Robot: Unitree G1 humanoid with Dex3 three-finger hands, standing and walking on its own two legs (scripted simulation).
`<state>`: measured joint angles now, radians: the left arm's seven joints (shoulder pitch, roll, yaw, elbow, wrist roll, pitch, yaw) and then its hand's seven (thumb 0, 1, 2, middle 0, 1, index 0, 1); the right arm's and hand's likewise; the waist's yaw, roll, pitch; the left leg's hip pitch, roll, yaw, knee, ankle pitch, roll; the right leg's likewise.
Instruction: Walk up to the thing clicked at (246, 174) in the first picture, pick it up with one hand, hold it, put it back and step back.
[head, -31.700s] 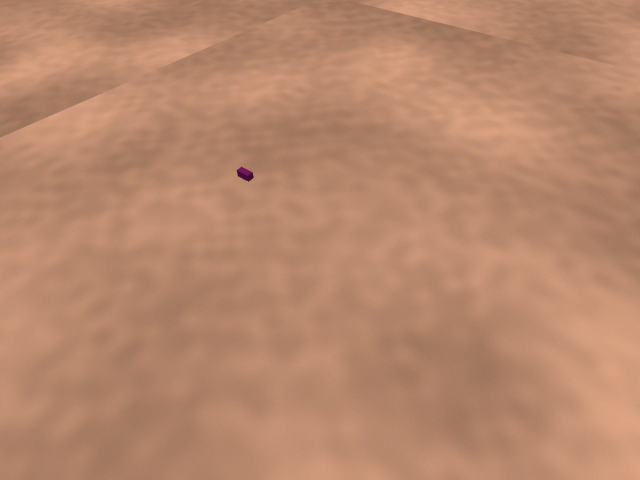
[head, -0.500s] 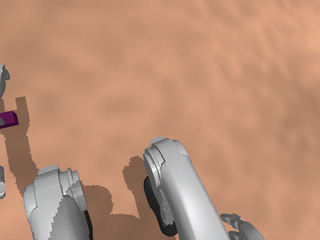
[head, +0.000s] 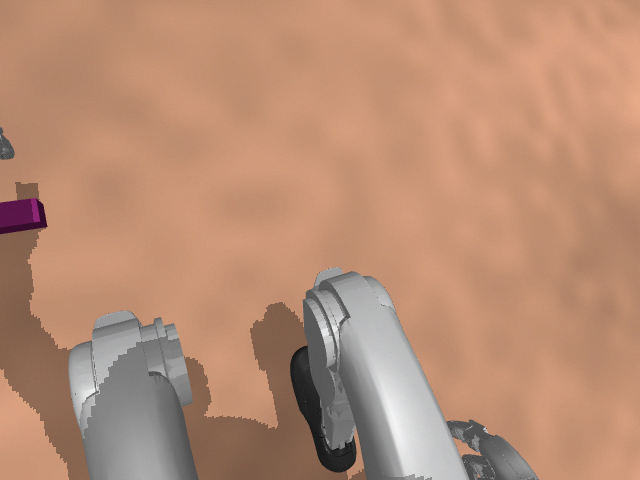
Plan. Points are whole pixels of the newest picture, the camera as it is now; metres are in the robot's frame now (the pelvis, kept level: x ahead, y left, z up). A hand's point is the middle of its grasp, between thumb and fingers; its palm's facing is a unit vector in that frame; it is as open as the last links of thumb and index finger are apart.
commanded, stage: rest palm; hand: left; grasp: from above
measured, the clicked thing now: (10, 217) +0.47 +0.32 -0.31
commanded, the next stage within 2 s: close in 1.58 s
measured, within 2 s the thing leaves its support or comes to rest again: neither
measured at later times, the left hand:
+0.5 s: hand (2, 214) +0.46 +0.31 -0.24, palm faces -0.45 -0.06 -0.89, open 12.1 cm
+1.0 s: hand out of the picture +0.44 +0.32 -0.26, palm faces -0.48 -0.10 -0.87, open 12.5 cm
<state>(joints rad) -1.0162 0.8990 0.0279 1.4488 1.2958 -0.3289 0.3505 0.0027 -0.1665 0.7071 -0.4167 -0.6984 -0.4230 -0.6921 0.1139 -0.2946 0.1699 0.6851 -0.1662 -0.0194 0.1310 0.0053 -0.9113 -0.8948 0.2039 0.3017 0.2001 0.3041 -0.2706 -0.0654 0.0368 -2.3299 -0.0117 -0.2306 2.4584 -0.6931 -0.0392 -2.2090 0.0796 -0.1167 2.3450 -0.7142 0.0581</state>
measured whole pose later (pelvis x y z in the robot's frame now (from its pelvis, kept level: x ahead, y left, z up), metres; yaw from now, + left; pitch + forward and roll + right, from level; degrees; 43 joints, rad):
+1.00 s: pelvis +0.00 +0.00 -0.02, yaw -3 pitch +28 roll -14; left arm -1.00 1.02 0.08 1.64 1.32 -0.32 0.55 0.00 -0.23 0.75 -0.36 -0.68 -0.35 -0.69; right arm 0.06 -0.33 0.28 0.67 -0.25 -0.14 0.19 0.00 -0.91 -0.90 0.20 0.30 0.20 0.30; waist -0.34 -0.15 0.15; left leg -2.33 0.00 -0.29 2.54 -0.71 -0.04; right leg -2.21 0.11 -0.16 2.38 -0.70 0.07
